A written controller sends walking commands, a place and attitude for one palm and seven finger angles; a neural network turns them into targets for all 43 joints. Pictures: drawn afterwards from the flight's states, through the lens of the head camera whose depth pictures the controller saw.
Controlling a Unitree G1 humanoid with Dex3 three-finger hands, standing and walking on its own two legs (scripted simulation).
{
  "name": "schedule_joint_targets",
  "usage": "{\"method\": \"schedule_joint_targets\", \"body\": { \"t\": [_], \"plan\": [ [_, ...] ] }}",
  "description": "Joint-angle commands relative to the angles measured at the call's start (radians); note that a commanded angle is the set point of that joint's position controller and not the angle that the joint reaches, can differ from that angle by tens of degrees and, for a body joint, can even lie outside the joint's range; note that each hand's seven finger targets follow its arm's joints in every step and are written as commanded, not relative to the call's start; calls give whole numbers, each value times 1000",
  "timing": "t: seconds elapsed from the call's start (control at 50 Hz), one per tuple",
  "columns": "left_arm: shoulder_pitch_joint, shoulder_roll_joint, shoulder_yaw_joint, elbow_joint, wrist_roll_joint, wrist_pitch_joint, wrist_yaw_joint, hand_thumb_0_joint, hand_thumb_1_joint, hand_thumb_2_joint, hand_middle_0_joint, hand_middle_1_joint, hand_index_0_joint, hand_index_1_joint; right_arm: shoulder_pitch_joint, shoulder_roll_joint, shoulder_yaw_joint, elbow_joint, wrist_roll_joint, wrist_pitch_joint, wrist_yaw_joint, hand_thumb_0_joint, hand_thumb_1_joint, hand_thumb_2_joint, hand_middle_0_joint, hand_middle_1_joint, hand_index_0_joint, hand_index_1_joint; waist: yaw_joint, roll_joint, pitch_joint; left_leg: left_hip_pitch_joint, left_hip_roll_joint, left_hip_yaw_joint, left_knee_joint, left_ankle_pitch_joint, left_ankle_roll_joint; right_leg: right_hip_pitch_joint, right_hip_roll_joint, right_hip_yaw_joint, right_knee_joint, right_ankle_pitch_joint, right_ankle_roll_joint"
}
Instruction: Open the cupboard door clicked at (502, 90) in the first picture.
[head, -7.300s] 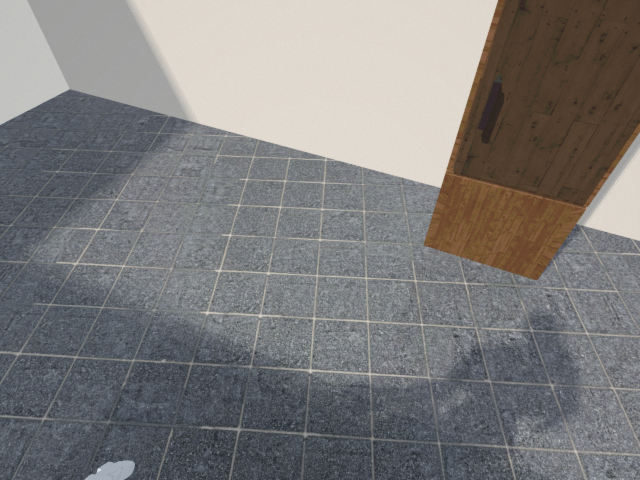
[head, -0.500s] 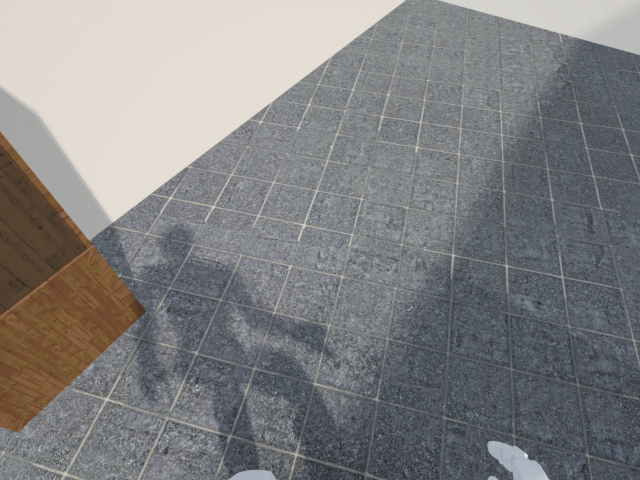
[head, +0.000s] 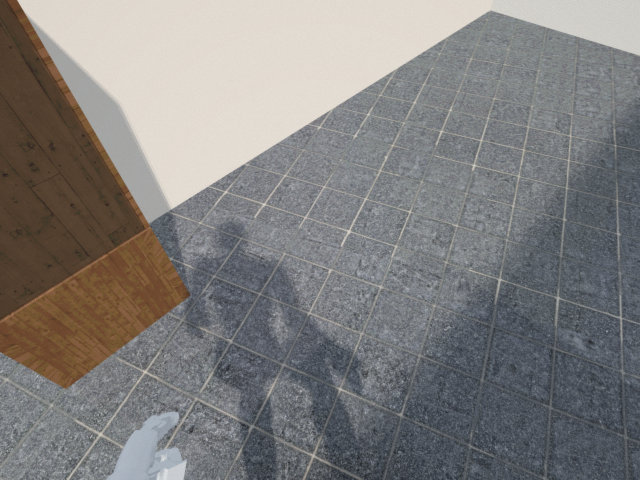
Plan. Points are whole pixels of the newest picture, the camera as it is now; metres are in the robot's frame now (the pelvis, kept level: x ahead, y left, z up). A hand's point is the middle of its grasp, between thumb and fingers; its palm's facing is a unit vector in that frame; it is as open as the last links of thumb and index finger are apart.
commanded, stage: turn to face it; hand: left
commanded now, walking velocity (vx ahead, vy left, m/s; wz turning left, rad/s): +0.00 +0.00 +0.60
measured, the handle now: out of the picture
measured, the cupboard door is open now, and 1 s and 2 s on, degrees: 0 0 0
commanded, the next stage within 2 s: take the last steps up to it in 1.16 s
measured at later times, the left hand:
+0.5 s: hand out of the picture -0.08 +0.22 -0.17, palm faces +0.38 -0.89 -0.25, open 7.4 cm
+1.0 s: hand out of the picture -0.05 +0.25 -0.14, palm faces +0.55 -0.79 -0.26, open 7.4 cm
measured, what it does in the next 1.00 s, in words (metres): steps on the spot, turning left: left foot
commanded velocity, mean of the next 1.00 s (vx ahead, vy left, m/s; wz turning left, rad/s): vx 0.00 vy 0.00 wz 0.53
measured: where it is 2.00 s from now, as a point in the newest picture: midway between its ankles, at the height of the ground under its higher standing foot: outside the picture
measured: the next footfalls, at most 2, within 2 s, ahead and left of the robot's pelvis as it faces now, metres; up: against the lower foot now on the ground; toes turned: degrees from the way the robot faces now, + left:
left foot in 0.50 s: -0.04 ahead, +0.13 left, +0.00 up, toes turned +27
right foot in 1.08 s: +0.06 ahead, -0.08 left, +0.00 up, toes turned +34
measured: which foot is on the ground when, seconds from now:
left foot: down 0.00-0.02, up 0.04-0.48, down 0.50-1.00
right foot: down 0.00-0.50, up 0.52-1.00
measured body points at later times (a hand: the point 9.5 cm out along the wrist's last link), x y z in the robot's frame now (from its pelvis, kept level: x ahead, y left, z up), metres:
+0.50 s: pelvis -0.04 +0.01 -0.01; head -0.01 +0.03 +0.44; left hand -0.10 +0.26 -0.15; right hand +0.15 -0.22 -0.13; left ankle -0.08 +0.11 -0.73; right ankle +0.01 -0.12 -0.73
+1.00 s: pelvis -0.05 +0.01 +0.01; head -0.02 +0.02 +0.46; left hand -0.08 +0.29 -0.12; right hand +0.13 -0.17 -0.14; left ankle -0.07 +0.11 -0.73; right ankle +0.03 -0.11 -0.69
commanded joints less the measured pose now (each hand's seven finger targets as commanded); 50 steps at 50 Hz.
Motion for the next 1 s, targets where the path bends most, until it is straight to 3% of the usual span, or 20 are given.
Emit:
{"method": "schedule_joint_targets", "body": {
  "t": [0.0,0.02,0.04,0.06,0.08,0.12,0.26,0.36,0.4,0.44,0.46,0.48,0.5,0.52,0.56,0.6,0.64,0.86,0.92,0.98],
  "plan": [
    [172,278,67,-37,23,-46,27,0,900,900,-200,-300,-200,-300,-34,-88,-31,-126,15,-25,-3,0,-900,-900,200,300,200,300,101,-321,-193,-317,-26,57,387,-370,-45,372,-484,391,-327,415,-191],
    [155,251,56,-45,18,-40,28,0,900,900,-200,-300,-200,-300,-46,-130,-42,-119,6,-17,-2,0,-900,-900,200,300,200,300,92,-210,-161,-278,30,20,556,-356,-34,243,-475,314,-308,426,-239],
    [83,192,48,-54,15,-48,28,0,900,900,-200,-300,-200,-300,-10,-136,-48,-80,3,1,4,0,-900,-900,200,300,200,300,54,-247,-108,-252,57,0,635,-276,-35,132,-404,239,-351,273,-208],
    [27,176,40,-67,15,-42,25,0,900,900,-200,-300,-200,-300,5,-125,-50,-59,0,11,10,0,-900,-900,200,300,200,300,30,-219,-48,-252,64,33,695,-216,-43,79,-352,193,-365,166,-188],
    [-17,146,30,-74,14,-39,25,0,900,900,-200,-300,-200,-300,23,-122,-48,-43,0,13,17,0,-900,-900,200,300,200,300,6,-198,-17,-261,82,55,713,-160,-49,69,-311,112,-349,191,-171],
    [16,126,24,-67,15,-47,21,0,900,900,-200,-300,-200,-300,33,-103,-40,-32,-1,16,24,0,-900,-900,200,300,200,300,15,-216,-7,-269,82,89,717,-100,-64,96,-266,7,-330,268,-155],
    [150,161,36,-13,23,-41,22,0,900,900,-200,-300,-200,-300,-77,-95,-31,-51,2,24,27,0,-900,-900,200,300,200,300,78,-206,-16,-257,112,144,558,-144,-82,184,-325,-34,-329,262,-193],
    [174,199,50,7,33,-32,19,0,900,900,-200,-300,-200,-300,-131,-76,-14,-74,12,7,28,0,-900,-900,200,300,200,300,99,-233,-67,-147,110,212,302,-210,-64,213,-362,-81,-264,366,-213],
    [175,214,59,18,35,-28,18,0,900,900,-200,-300,-200,-300,-116,-73,-10,-80,16,-4,24,0,-900,-900,200,300,200,300,93,-237,-91,-75,105,229,203,-215,-49,204,-383,-95,-212,409,-207],
    [168,213,62,23,26,-22,12,0,900,900,-200,-300,-200,-300,-56,-89,-13,-68,12,-13,21,0,-900,-900,200,300,200,300,58,-197,-127,52,87,253,26,-67,-36,159,-355,-162,-107,377,-152],
    [168,198,60,22,18,-15,9,0,900,900,-200,-300,-200,-300,-5,-127,-23,-55,11,-23,22,0,-900,-900,200,300,200,300,23,-97,-155,187,108,207,-110,63,-22,72,-327,-193,26,310,-105],
    [175,139,50,-2,11,-9,3,0,900,900,-200,-300,-200,-300,42,-235,-47,-54,7,-32,17,0,-900,-900,200,300,200,300,-3,195,-182,334,321,-93,-189,275,61,-160,-200,-224,247,-20,-25],
    [108,94,30,-50,15,-3,3,0,900,900,-200,-300,-200,-300,94,-315,-64,-45,9,-30,7,0,-900,-900,200,300,200,300,-37,323,-167,332,488,-290,-211,565,180,-320,-112,-147,425,-361,13],
    [71,125,33,-57,20,5,3,0,900,900,-200,-300,-200,-300,103,-312,-60,-29,5,-26,3,0,-900,-900,200,300,200,300,-36,194,-159,277,510,-235,-198,474,227,-306,-129,-67,519,-307,-7],
    [55,120,43,-20,21,10,3,0,900,900,-200,-300,-200,-300,1,-241,-39,-51,3,-33,-17,0,-900,-900,200,300,200,300,-1,204,-94,204,374,-170,-212,392,168,-327,-122,-14,567,-153,-4],
    [99,129,46,9,20,4,-7,0,900,900,-200,-300,-200,-300,-81,-202,-21,-79,5,-38,-17,0,-900,-900,200,300,200,300,39,154,-73,153,306,-93,-219,348,141,-287,-112,-8,576,-50,3],
    [126,129,46,25,21,2,-8,0,900,900,-200,-300,-200,-300,-76,-196,-19,-80,8,-44,-17,0,-900,-900,200,300,200,300,46,99,-95,181,274,-72,-215,380,139,-266,-94,-10,555,-14,12],
    [26,103,33,-19,13,0,10,0,900,900,-200,-300,-200,-300,6,-180,-28,-61,0,-33,-18,0,-900,-900,200,300,200,300,10,107,-80,191,287,-232,-216,341,199,-208,-48,15,332,-86,13],
    [32,83,27,-24,9,-4,12,0,900,900,-200,-300,-200,-300,3,-175,-27,-58,-4,-29,-19,0,-900,-900,200,300,200,300,17,124,-91,145,277,-273,-203,354,201,-119,-19,12,223,-103,-3],
    [102,82,26,-8,4,-13,16,0,900,900,-200,-300,-200,-300,-28,-169,-29,-64,-3,-26,-16,0,-900,-900,200,300,200,300,50,116,-114,82,244,-274,-162,366,181,26,13,-2,42,-31,-19]
  ]
}}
